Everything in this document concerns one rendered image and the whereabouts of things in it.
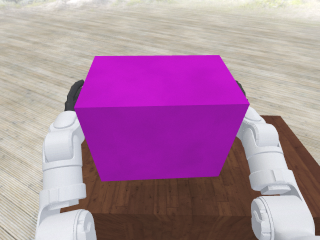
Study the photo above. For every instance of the robot left hand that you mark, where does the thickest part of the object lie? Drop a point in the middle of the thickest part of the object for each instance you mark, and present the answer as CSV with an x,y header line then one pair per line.
x,y
73,95

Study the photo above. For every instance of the pedestal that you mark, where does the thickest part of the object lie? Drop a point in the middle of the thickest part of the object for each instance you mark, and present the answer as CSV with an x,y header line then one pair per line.
x,y
192,208

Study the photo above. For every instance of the left robot forearm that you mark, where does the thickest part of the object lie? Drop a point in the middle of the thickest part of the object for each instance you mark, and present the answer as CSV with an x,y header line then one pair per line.
x,y
62,166

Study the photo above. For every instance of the carton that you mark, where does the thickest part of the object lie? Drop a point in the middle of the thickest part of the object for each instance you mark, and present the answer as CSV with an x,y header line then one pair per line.
x,y
150,117

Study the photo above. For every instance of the left robot upper arm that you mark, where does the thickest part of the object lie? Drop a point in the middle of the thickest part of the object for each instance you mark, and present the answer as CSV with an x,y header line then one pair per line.
x,y
72,225

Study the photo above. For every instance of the right robot upper arm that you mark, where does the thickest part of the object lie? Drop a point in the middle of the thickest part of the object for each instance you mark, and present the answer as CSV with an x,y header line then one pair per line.
x,y
281,217

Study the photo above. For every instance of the right robot forearm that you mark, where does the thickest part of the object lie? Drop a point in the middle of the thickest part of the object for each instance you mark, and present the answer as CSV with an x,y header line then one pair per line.
x,y
269,173

